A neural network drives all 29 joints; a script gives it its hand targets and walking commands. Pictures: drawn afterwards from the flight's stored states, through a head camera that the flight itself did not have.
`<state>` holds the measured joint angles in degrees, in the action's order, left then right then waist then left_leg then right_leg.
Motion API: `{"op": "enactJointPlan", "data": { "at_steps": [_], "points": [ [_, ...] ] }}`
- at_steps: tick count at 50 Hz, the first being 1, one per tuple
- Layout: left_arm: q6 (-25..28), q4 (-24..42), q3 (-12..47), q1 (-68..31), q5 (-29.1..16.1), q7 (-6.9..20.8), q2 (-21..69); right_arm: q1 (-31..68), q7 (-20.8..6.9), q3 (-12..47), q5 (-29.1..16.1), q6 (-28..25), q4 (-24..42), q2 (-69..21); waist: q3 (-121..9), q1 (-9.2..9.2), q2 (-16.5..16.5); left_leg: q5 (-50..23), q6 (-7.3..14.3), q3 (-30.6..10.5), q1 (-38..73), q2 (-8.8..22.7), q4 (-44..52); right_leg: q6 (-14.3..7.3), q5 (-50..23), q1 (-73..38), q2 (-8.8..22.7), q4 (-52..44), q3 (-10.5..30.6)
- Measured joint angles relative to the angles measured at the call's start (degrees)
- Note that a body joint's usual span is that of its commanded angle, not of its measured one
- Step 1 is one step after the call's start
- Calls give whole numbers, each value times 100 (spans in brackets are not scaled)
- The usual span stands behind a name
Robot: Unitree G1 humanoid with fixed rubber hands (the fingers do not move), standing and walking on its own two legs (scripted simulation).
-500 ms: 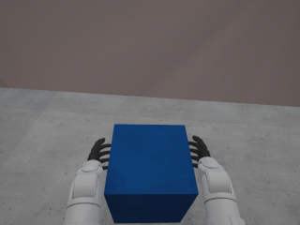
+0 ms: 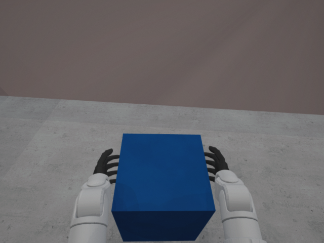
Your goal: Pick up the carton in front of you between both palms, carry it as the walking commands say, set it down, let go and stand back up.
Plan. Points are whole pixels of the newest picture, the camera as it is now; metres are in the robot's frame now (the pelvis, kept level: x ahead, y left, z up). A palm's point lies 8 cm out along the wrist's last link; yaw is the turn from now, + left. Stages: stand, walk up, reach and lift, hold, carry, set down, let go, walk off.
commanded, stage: carry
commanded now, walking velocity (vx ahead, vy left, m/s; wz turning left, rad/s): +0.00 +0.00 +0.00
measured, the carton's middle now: (160, 189) +0.30 +0.00 -0.04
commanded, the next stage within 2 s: hold in 0.26 s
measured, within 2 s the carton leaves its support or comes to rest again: neither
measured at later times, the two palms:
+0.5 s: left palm (112, 178) +0.28 +0.12 +0.04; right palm (235, 186) +0.26 -0.18 +0.05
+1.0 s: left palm (102, 174) +0.29 +0.15 +0.04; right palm (224, 184) +0.26 -0.15 +0.05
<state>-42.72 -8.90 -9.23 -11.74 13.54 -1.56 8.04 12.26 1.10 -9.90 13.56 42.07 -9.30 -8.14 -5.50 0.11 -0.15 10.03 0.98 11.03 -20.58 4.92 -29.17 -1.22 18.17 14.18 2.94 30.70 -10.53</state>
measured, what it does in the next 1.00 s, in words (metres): stands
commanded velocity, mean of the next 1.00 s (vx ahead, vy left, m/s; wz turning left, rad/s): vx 0.00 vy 0.00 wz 0.00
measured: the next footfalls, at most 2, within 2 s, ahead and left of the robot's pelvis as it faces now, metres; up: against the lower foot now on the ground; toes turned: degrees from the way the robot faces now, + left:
none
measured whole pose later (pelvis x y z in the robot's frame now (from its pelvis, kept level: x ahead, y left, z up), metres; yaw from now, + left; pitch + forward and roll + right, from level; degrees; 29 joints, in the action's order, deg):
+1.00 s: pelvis -0.02 +0.04 +0.00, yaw -7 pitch -9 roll +0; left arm -40.1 -19.9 -17.7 -21.0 19.3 -0.2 10.4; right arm 22.1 -2.2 -20.8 20.4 36.7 -23.0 -10.7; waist 3.9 0.3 -2.4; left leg 8.7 2.0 3.6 -7.8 -0.7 -25.0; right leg -0.9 14.9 4.3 0.3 27.5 2.2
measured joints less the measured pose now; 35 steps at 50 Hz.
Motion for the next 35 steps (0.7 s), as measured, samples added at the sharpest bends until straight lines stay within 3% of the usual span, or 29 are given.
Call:
{"op": "enactJointPlan", "data": {
  "at_steps": [14,17,21,26,35],
  "points": [
    [11,-3,-19,-12,13,2,5,25,-7,-15,9,-25,-34,-7,146,-13,-18,-98,-42,-39,165,2,86,-50,-7,-148,-37,-51,2],
    [37,180,15,104,38,3,-15,7,-42,74,40,-141,-40,-5,595,-67,-85,-258,-81,-593,723,-261,450,-75,-248,-638,-196,-381,414],
    [60,161,43,170,38,-16,-25,-14,-56,88,57,-182,-117,0,824,-70,-53,-228,-212,-1026,1118,-330,679,-73,-367,-978,-339,-672,658],
    [89,-94,32,-4,105,3,3,0,-52,-61,43,-202,-197,-1,895,42,-104,-226,-156,-915,1319,-319,708,-34,-424,-1124,-354,-697,808],
    [60,-321,-158,-225,287,70,46,280,-111,-269,154,-239,-550,-60,947,-11,-186,-237,-66,-764,1462,-382,688,47,-450,-1188,-285,-609,968]
  ]
}}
